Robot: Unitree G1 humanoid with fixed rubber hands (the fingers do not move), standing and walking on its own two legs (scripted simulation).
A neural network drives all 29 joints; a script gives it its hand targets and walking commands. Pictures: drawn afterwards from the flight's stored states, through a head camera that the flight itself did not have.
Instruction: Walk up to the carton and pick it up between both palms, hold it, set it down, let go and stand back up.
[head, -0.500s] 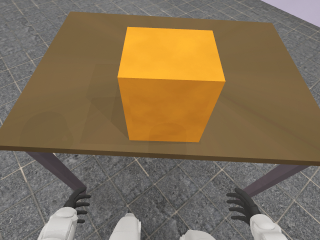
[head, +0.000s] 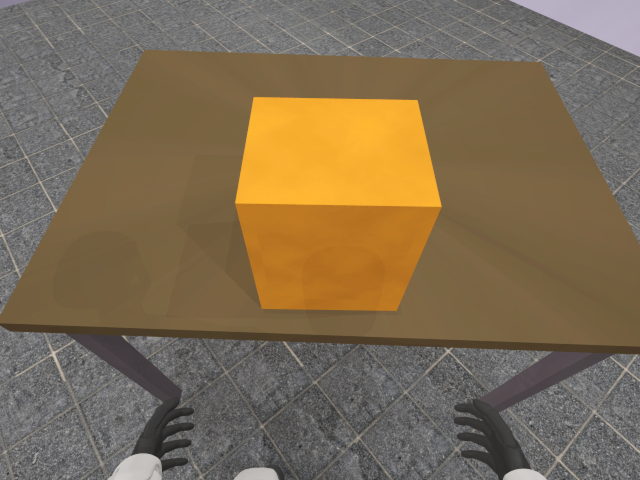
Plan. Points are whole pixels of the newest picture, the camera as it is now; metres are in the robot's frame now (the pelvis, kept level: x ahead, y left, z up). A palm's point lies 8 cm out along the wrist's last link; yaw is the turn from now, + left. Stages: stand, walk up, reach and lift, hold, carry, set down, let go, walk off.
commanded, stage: reach and lift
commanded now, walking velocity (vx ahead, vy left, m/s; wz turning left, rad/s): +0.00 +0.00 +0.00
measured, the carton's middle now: (332, 214) +0.44 +0.03 +0.04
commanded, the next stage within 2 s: none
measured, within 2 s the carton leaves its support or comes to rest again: neither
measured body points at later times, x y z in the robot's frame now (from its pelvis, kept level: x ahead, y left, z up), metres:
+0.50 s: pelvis +0.02 +0.01 +0.01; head +0.04 +0.02 +0.46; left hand +0.20 +0.23 -0.06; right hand +0.22 -0.21 -0.06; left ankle +0.05 +0.14 -0.74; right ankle -0.04 -0.10 -0.74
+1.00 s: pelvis +0.03 +0.00 +0.01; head +0.04 +0.01 +0.46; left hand +0.24 +0.22 -0.02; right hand +0.26 -0.19 -0.02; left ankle +0.05 +0.14 -0.74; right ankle -0.04 -0.10 -0.74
